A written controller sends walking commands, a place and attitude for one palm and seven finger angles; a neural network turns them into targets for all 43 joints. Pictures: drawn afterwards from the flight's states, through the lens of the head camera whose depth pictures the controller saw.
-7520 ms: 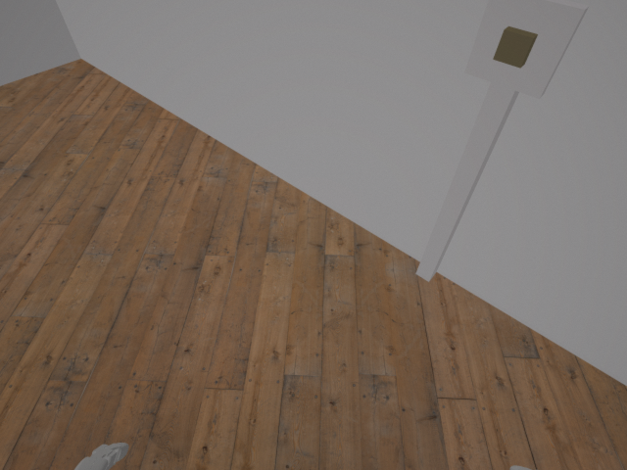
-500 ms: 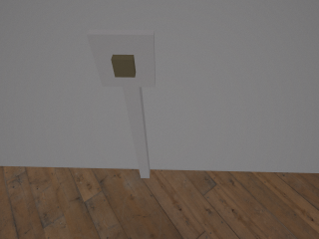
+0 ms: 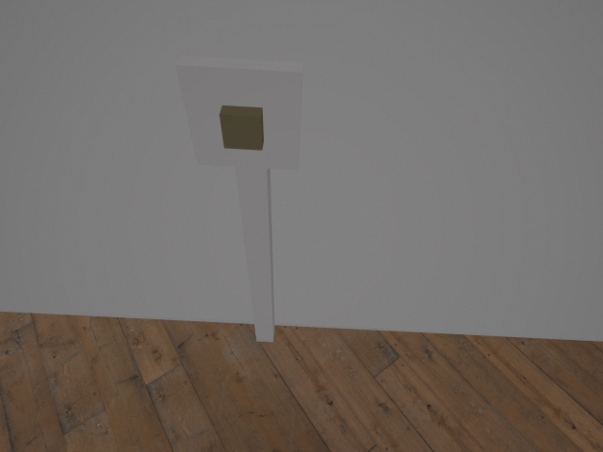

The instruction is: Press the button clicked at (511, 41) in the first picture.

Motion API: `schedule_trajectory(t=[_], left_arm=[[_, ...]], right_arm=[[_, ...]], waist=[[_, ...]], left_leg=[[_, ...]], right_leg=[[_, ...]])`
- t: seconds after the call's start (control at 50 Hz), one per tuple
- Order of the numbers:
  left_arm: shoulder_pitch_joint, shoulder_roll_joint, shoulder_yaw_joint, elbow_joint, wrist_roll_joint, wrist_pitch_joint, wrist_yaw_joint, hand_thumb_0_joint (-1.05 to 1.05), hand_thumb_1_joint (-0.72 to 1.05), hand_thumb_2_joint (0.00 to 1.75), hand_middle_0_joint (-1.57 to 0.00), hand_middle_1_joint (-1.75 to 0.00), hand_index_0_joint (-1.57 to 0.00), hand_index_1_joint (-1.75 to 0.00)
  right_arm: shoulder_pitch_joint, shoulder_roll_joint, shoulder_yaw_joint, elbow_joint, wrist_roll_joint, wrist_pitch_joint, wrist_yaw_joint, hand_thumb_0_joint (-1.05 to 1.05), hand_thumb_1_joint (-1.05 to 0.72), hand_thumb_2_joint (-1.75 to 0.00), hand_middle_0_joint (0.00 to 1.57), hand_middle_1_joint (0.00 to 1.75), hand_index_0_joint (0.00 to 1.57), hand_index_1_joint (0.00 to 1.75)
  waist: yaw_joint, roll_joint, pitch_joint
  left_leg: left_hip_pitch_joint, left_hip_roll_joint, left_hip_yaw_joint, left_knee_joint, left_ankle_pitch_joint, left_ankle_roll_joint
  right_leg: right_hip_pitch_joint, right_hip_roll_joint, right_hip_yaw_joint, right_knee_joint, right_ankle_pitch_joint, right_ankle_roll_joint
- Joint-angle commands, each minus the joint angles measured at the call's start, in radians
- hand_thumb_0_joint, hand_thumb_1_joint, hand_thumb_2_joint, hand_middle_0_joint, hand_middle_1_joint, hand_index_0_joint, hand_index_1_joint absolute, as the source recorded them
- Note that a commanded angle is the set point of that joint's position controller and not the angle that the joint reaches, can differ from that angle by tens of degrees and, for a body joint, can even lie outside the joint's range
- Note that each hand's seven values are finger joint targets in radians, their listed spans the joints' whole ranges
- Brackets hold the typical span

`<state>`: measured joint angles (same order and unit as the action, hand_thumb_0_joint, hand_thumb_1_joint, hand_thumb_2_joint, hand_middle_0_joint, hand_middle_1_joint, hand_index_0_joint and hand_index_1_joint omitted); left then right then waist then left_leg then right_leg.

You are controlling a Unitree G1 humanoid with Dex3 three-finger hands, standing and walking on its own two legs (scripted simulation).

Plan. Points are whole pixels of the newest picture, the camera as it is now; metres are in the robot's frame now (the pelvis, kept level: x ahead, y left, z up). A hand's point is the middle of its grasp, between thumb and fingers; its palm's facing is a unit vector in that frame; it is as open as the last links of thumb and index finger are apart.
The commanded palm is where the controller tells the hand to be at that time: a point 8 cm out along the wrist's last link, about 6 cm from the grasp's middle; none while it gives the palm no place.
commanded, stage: shuffle to correct the standing spot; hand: left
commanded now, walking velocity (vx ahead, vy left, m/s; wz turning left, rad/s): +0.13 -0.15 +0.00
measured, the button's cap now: (243, 127) +0.55 +0.13 +0.14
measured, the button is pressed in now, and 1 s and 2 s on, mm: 0 0 0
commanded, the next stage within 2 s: come to a stop and stand still in 0.34 s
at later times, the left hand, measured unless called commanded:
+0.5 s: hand out of the picture -0.02 +0.09 -0.17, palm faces +0.07 -0.99 -0.14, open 7.4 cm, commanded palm none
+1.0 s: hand out of the picture +0.14 +0.09 -0.17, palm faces +0.05 -0.96 -0.29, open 7.4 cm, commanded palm none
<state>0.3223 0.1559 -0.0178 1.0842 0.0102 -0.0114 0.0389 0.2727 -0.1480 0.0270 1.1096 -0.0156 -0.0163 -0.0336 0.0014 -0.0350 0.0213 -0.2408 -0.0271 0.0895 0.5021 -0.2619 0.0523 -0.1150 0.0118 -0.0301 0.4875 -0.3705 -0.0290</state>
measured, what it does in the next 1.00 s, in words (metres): steps to the right: left foot, then right foot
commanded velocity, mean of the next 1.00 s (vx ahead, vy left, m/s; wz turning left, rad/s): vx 0.01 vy -0.02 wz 0.03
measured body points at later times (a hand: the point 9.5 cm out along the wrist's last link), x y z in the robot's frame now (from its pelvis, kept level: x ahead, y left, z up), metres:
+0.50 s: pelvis +0.07 -0.05 +0.00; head +0.11 -0.04 +0.45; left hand -0.02 +0.15 -0.16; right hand +0.12 -0.28 -0.16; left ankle +0.09 +0.06 -0.70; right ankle -0.04 -0.10 -0.74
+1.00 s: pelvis +0.07 -0.11 -0.02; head +0.10 -0.13 +0.43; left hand +0.13 +0.14 -0.15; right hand +0.16 -0.34 -0.17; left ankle +0.13 +0.03 -0.72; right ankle +0.08 -0.22 -0.74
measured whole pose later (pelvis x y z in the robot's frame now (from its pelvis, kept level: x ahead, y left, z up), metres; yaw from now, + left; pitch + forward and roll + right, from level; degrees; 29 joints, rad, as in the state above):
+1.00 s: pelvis +0.07 -0.11 -0.02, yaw +0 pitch +0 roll +2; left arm 0.23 0.18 0.04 0.94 0.03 0.00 0.04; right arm 0.16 -0.19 -0.06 0.96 -0.02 0.05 -0.01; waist 0.02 0.03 0.05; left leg -0.44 0.04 0.06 0.73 -0.38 -0.01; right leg -0.33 -0.06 -0.05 0.68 -0.37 0.01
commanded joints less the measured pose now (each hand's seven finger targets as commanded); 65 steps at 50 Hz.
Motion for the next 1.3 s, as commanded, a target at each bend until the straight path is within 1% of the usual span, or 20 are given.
schedule_trajectory(t=[0.0, 0.1, 0.18, 0.22, 0.24, 0.32, 0.5, 0.54, 0.56, 0.58, 0.66, 0.7, 0.82, 0.9, 0.94, 0.98, 1.0, 1.08, 1.2, 1.28], left_arm=[[0.088, 0.077, 0.02, -0.017, 0.016, 0.008, -0.01, 0.0, 0.9, 0.9, -0.2, -0.3, -0.2, -0.3], [0.077, 0.059, 0.032, -0.041, 0.028, 0.018, -0.028, 0.0, 0.9, 0.9, -0.2, -0.3, -0.2, -0.3], [0.148, 0.045, 0.043, -0.021, 0.026, 0.004, -0.039, 0.0, 0.9, 0.9, -0.2, -0.3, -0.2, -0.3], [0.225, 0.122, 0.059, 0.005, 0.027, -0.006, -0.027, 0.0, 0.9, 0.9, -0.2, -0.3, -0.2, -0.3], [0.264, 0.152, 0.066, 0.009, 0.022, -0.01, -0.017, 0.0, 0.9, 0.9, -0.2, -0.3, -0.2, -0.3], [0.216, 0.081, 0.045, 0.012, 0.022, -0.037, -0.003, 0.0, 0.9, 0.9, -0.2, -0.3, -0.2, -0.3], [0.205, 0.079, 0.036, 0.027, 0.012, -0.041, 0.007, 0.0, 0.9, 0.9, -0.2, -0.3, -0.2, -0.3], [0.189, 0.089, 0.035, 0.022, -0.002, -0.037, 0.011, 0.0, 0.9, 0.9, -0.2, -0.3, -0.2, -0.3], [0.196, 0.063, 0.031, 0.005, -0.014, -0.036, 0.016, 0.0, 0.9, 0.9, -0.2, -0.3, -0.2, -0.3], [0.174, 0.047, 0.031, -0.031, -0.017, -0.033, 0.022, 0.0, 0.9, 0.9, -0.2, -0.3, -0.2, -0.3], [0.112, 0.036, 0.053, -0.046, 0.012, 0.025, 0.021, 0.0, 0.9, 0.9, -0.2, -0.3, -0.2, -0.3], [0.153, 0.015, 0.058, -0.044, 0.011, 0.045, 0.014, 0.0, 0.9, 0.9, -0.2, -0.3, -0.2, -0.3], [0.063, 0.026, 0.071, -0.12, 0.016, 0.05, 0.001, 0.0, 0.9, 0.9, -0.2, -0.3, -0.2, -0.3], [0.113, 0.067, 0.075, -0.12, 0.023, 0.02, -0.002, 0.0, 0.9, 0.9, -0.2, -0.3, -0.2, -0.3], [0.059, 0.237, 0.093, -0.166, 0.031, 0.002, -0.001, 0.0, 0.9, 0.9, -0.2, -0.3, -0.2, -0.3], [-0.009, 0.234, 0.093, -0.189, 0.029, 0.003, -0.003, 0.0, 0.9, 0.9, -0.2, -0.3, -0.2, -0.3], [-0.033, 0.226, 0.098, -0.188, 0.028, -0.006, 0.0, 0.0, 0.9, 0.9, -0.2, -0.3, -0.2, -0.3], [-0.028, 0.201, 0.092, -0.187, 0.02, -0.014, 0.001, 0.0, 0.9, 0.9, -0.2, -0.3, -0.2, -0.3], [0.068, 0.216, 0.102, -0.133, 0.024, -0.007, 0.001, 0.0, 0.9, 0.9, -0.2, -0.3, -0.2, -0.3], [0.065, 0.222, 0.103, -0.112, 0.027, 0.002, 0.0, 0.0, 0.9, 0.9, -0.2, -0.3, -0.2, -0.3]], right_arm=[[0.071, -0.14, -0.043, -0.025, -0.005, -0.006, -0.005, 0.0, -0.9, -0.9, 0.2, 0.3, 0.2, 0.3], [0.098, -0.181, -0.073, -0.044, -0.01, -0.003, -0.011, 0.0, -0.9, -0.9, 0.2, 0.3, 0.2, 0.3], [0.033, -0.168, -0.075, -0.068, -0.011, -0.009, -0.008, 0.0, -0.9, -0.9, 0.2, 0.3, 0.2, 0.3], [-0.011, -0.078, -0.056, -0.099, 0.0, -0.016, 0.001, 0.0, -0.9, -0.9, 0.2, 0.3, 0.2, 0.3], [-0.075, -0.072, -0.055, -0.126, -0.003, -0.017, 0.007, 0.0, -0.9, -0.9, 0.2, 0.3, 0.2, 0.3], [-0.066, -0.04, -0.059, -0.103, -0.01, -0.011, 0.02, 0.0, -0.9, -0.9, 0.2, 0.3, 0.2, 0.3], [-0.031, -0.014, -0.035, -0.086, 0.005, -0.023, 0.0, 0.0, -0.9, -0.9, 0.2, 0.3, 0.2, 0.3], [0.116, -0.083, -0.048, -0.047, 0.004, -0.027, -0.017, 0.0, -0.9, -0.9, 0.2, 0.3, 0.2, 0.3], [0.186, -0.16, -0.065, -0.051, 0.007, -0.03, -0.024, 0.0, -0.9, -0.9, 0.2, 0.3, 0.2, 0.3], [0.212, -0.197, -0.075, -0.05, 0.023, -0.02, -0.027, 0.0, -0.9, -0.9, 0.2, 0.3, 0.2, 0.3], [-0.047, -0.097, -0.05, -0.118, 0.009, -0.011, -0.025, 0.0, -0.9, -0.9, 0.2, 0.3, 0.2, 0.3], [-0.089, -0.117, -0.062, -0.141, 0.001, -0.006, -0.016, 0.0, -0.9, -0.9, 0.2, 0.3, 0.2, 0.3], [-0.105, -0.169, -0.107, -0.187, -0.018, 0.021, 0.006, 0.0, -0.9, -0.9, 0.2, 0.3, 0.2, 0.3], [-0.096, -0.147, -0.109, -0.2, -0.012, 0.036, 0.021, 0.0, -0.9, -0.9, 0.2, 0.3, 0.2, 0.3], [-0.08, -0.056, -0.099, -0.243, -0.002, 0.048, 0.026, 0.0, -0.9, -0.9, 0.2, 0.3, 0.2, 0.3], [-0.104, -0.086, -0.1, -0.243, -0.011, 0.064, 0.034, 0.0, -0.9, -0.9, 0.2, 0.3, 0.2, 0.3], [-0.092, -0.097, -0.1, -0.228, -0.013, 0.062, 0.038, 0.0, -0.9, -0.9, 0.2, 0.3, 0.2, 0.3], [-0.035, -0.118, -0.098, -0.185, -0.006, 0.055, 0.049, 0.0, -0.9, -0.9, 0.2, 0.3, 0.2, 0.3], [-0.086, -0.091, -0.079, -0.193, -0.002, 0.048, 0.046, 0.0, -0.9, -0.9, 0.2, 0.3, 0.2, 0.3], [-0.052, -0.069, -0.07, -0.18, 0.008, 0.036, 0.038, 0.0, -0.9, -0.9, 0.2, 0.3, 0.2, 0.3]], waist=[[-0.005, 0.065, 0.075], [-0.017, 0.153, 0.073], [0.037, 0.057, -0.003], [0.068, -0.212, 0.025], [0.095, -0.238, 0.056], [0.025, -0.004, 0.105], [-0.009, -0.057, -0.04], [-0.074, -0.001, -0.153], [-0.091, 0.133, -0.227], [-0.083, 0.245, -0.214], [0.019, 0.149, 0.051], [0.048, 0.119, 0.003], [0.024, 0.221, -0.067], [0.06, 0.092, -0.082], [0.048, -0.292, -0.015], [0.029, -0.138, 0.008], [0.019, -0.24, 0.011], [0.02, -0.156, -0.011], [0.071, -0.113, -0.014], [0.061, -0.163, -0.046]], left_leg=[[0.029, 0.214, -0.232, -0.155, -0.062, 0.064], [0.02, 0.342, -0.396, -0.241, -0.224, 0.157], [-0.11, 0.276, -0.229, -0.094, -0.135, 0.097], [-0.375, 0.062, 0.017, 0.204, -0.217, 0.001], [-0.437, 0.035, 0.022, 0.413, -0.326, -0.005], [-0.463, 0.083, -0.034, 0.614, -0.189, -0.013], [-0.118, 0.01, 0.062, 0.104, 0.032, -0.022], [0.223, 0.11, -0.03, 0.011, 0.547, 0.029], [0.423, 0.331, -0.261, 0.066, 1.013, 0.166], [0.388, 0.488, -0.379, -0.03, 1.364, 0.292], [-0.055, 0.364, -0.166, -0.162, 0.86, 0.186], [-0.083, 0.327, -0.112, -0.163, 0.751, 0.152], [-0.054, 0.302, -0.107, -0.133, 0.439, 0.135], [-0.161, 0.198, -0.088, 0.014, 0.031, 0.036], [-0.313, 0.022, -0.042, 0.353, -0.316, -0.063], [-0.3, 0.053, -0.122, 0.519, -0.238, -0.062], [-0.344, 0.052, -0.114, 0.575, -0.193, -0.069], [-0.332, 0.057, -0.087, 0.586, -0.068, -0.098], [-0.3, 0.056, -0.042, 0.371, -0.129, -0.108], [-0.148, 0.03, -0.013, 0.174, -0.151, -0.091]], right_leg=[[-0.177, -0.044, 0.024, -0.005, -0.027, -0.023], [-0.306, -0.021, -0.009, 0.22, -0.122, -0.024], [-0.085, -0.035, 0.005, 0.005, -0.011, -0.025], [0.095, -0.235, 0.3, -0.204, -0.052, -0.091], [0.067, -0.351, 0.423, -0.28, 0.008, -0.167], [0.055, -0.28, 0.207, -0.193, 0.557, -0.197], [0.13, -0.164, 0.026, -0.006, 1.159, -0.089], [-0.019, -0.122, 0.003, 0.184, 0.983, 0.003], [-0.225, -0.055, -0.028, 0.384, 0.537, 0.048], [-0.303, 0.0, 0.009, 0.596, -0.249, 0.062], [-0.277, -0.077, 0.066, 0.631, -0.125, 0.05], [-0.236, -0.064, 0.038, 0.606, -0.054, 0.06], [-0.22, -0.06, -0.03, 0.405, -0.041, 0.063], [-0.036, -0.06, -0.042, 0.028, 0.135, 0.066], [-0.137, -0.417, 0.409, -0.217, 0.218, -0.063], [-0.218, -0.412, 0.351, -0.244, 0.146, -0.125], [-0.177, -0.375, 0.36, -0.225, 0.21, -0.105], [-0.086, -0.325, 0.207, -0.187, 0.319, -0.099], [0.007, -0.349, 0.217, -0.2, 0.294, -0.139], [-0.027, -0.329, 0.192, -0.153, 0.402, -0.139]])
